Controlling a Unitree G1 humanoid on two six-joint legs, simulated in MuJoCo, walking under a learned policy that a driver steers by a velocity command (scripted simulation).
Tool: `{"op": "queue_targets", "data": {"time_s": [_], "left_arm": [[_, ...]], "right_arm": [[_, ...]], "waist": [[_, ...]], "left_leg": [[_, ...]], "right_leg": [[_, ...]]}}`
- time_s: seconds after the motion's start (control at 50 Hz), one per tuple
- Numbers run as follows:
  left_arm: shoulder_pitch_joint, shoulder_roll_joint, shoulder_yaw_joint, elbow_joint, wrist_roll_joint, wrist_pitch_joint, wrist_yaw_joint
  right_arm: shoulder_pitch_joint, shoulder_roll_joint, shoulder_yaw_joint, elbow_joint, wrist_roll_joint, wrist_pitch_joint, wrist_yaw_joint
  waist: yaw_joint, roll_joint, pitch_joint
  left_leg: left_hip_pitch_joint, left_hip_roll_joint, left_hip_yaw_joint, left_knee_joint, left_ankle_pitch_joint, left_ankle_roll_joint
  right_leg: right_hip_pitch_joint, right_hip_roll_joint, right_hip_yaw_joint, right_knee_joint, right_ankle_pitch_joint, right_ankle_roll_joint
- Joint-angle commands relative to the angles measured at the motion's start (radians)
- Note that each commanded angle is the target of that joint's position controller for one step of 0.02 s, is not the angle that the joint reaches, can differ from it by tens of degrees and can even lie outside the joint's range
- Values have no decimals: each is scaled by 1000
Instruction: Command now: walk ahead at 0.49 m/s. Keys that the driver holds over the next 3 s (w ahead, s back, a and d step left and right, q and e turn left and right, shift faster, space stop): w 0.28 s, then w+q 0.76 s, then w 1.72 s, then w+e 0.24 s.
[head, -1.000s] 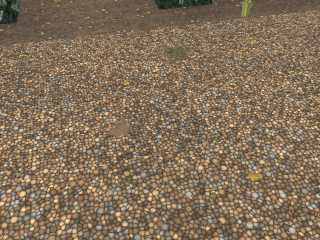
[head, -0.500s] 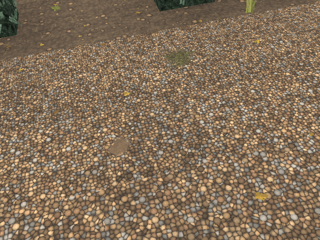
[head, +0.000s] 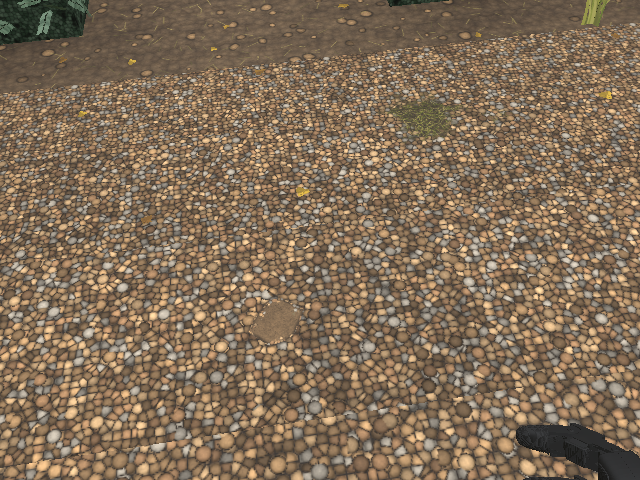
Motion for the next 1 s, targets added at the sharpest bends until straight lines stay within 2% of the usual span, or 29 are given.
{"op": "queue_targets", "data": {"time_s": [0.02,0.06,0.08,0.1,0.12,0.14,0.16,0.18,0.22,0.26,0.32,0.36,0.42,0.46,0.5,0.52,0.54,0.56,0.58,0.6,0.64,0.72,0.78,0.82,0.84,0.86,0.88,0.9,1.0], "left_arm": [[23,121,25,-33,-5,10,-4],[-26,143,37,-16,4,-3,-32],[-93,140,39,-20,-15,-16,-48],[41,16,25,-20,-7,-39,-64],[127,83,20,-45,-53,-70,-80],[62,117,31,-69,-49,-74,-70],[-16,103,21,-113,-57,-70,-61],[-79,83,21,-131,-50,-54,-36],[-150,103,38,-138,-21,-13,-15],[-181,43,34,-151,14,4,-20],[-326,38,30,-198,23,-25,-44],[-414,34,27,-219,19,-24,-56],[-540,71,35,-262,13,-27,-73],[-596,102,49,-295,14,-44,-86],[-489,122,65,-273,18,-52,-89],[-357,167,86,-242,23,-56,-86],[-219,235,108,-225,27,-54,-84],[-128,232,111,-205,13,-43,-92],[-166,171,93,-206,14,-41,-89],[-265,152,82,-228,22,-39,-84],[-402,105,70,-239,30,-42,-87],[-423,119,83,-205,31,-64,-81],[-360,165,104,-156,49,-56,-65],[-367,168,105,-148,43,-47,-60],[-354,186,109,-153,63,-55,-61],[-349,176,106,-149,58,-56,-62],[-311,167,106,-137,25,-57,-68],[-292,163,106,-133,14,-56,-72],[-281,186,112,-141,13,-34,-65]], "right_arm": [[-72,-54,-2,-51,15,-22,-8],[288,-131,-46,63,2,-18,-42],[507,-183,-59,141,-8,-6,-51],[580,-219,-38,179,-58,-6,-58],[625,-243,-58,196,-39,0,-74],[579,-193,-51,175,-21,20,-82],[537,-198,-57,177,-11,33,-82],[437,-208,-52,166,-10,36,-87],[215,-125,-17,104,-36,-6,-88],[178,-115,-15,119,-29,-11,-91],[268,-116,-18,155,-8,-6,-136],[335,-152,-31,180,15,7,-148],[422,-146,-35,210,34,28,-149],[442,-174,-43,219,30,43,-156],[442,-162,-40,214,21,59,-158],[419,-135,-29,193,11,61,-155],[487,-44,-4,181,8,51,-151],[506,-45,3,157,16,36,-148],[439,-144,-31,154,38,35,-147],[373,-163,-42,132,42,42,-153],[381,-125,-50,137,20,68,-164],[359,-97,-59,89,22,110,-169],[286,-71,-57,41,4,105,-151],[255,-67,-55,22,11,103,-135],[288,-102,-69,38,1,101,-127],[281,-109,-73,33,2,103,-122],[290,-117,-76,30,15,115,-114],[247,-117,-76,12,14,121,-110],[164,-110,-77,-48,13,130,-90]], "waist": [[-13,-109,126],[-193,-104,-53],[-336,-11,-106],[-243,252,-236],[-250,345,-409],[-258,226,-463],[-229,80,-422],[-168,-17,-321],[-65,-84,-113],[-50,14,27],[-94,80,-4],[-128,50,-16],[-171,-4,40],[-168,-8,62],[-113,-3,10],[-57,-40,-80],[-30,-199,-226],[-8,-349,-340],[-7,-246,-205],[-38,-177,-76],[-113,-162,4],[-146,-136,16],[-132,-100,-12],[-127,-109,-2],[-133,-88,-41],[-133,-83,-33],[-122,-109,-32],[-107,-104,2],[-101,-169,73]], "left_leg": [[114,7,8,-124,24,-15],[533,29,0,-193,117,18],[810,97,-19,-250,254,74],[1236,207,-72,208,725,100],[1380,322,-258,286,785,228],[1327,327,-306,183,491,251],[1196,359,-418,35,-79,294],[945,385,-543,-125,-400,313],[444,367,-487,-214,-345,262],[205,202,-225,-272,-249,199],[252,91,-80,-268,-114,167],[361,107,-101,-269,-170,162],[486,148,-176,-248,-370,149],[543,165,-222,-226,-395,127],[546,118,-215,-121,-354,103],[459,42,-168,49,-387,75],[143,-90,-68,385,-653,9],[-29,-119,-78,627,-1048,-7],[-122,-83,-131,730,-1010,0],[-121,-43,-115,728,-914,2],[-5,17,-118,640,-806,-14],[40,52,-115,519,-691,-27],[13,51,-98,444,-559,-44],[22,52,-72,396,-502,-52],[58,46,-53,515,-417,-58],[25,50,-64,534,-423,-54],[-29,61,-66,567,-469,-41],[-86,59,-67,581,-504,-32],[-56,33,50,575,-657,-19]], "right_leg": [[-98,-150,116,57,794,-122],[-144,-114,121,469,1026,-103],[-354,-5,46,923,693,-30],[-774,79,157,1298,-136,-15],[-927,70,313,1271,-19,-2],[-971,5,284,1209,20,14],[-1027,-41,205,1109,120,-1],[-1015,-71,91,1167,228,12],[-825,-146,162,826,509,-17],[-673,-171,138,485,582,7],[-536,-129,77,90,825,8],[-519,-85,60,-38,873,6],[-574,-66,64,-160,841,-21],[-554,-51,67,-230,815,-39],[-384,-33,45,-265,829,-71],[-167,-80,89,-240,886,-101],[220,-283,343,-240,796,-211],[325,-422,661,-382,520,-278],[229,-402,642,-434,383,-246],[54,-380,510,-471,445,-216],[-155,-313,307,-533,624,-185],[-208,-288,140,-616,707,-188],[-140,-289,32,-592,875,-197],[-141,-277,-38,-583,904,-188],[-127,-305,-46,-518,949,-204],[-115,-312,-60,-494,958,-203],[-67,-327,-38,-476,892,-221],[-40,-342,-32,-457,868,-223],[-48,-362,-105,-307,1028,-170]]}}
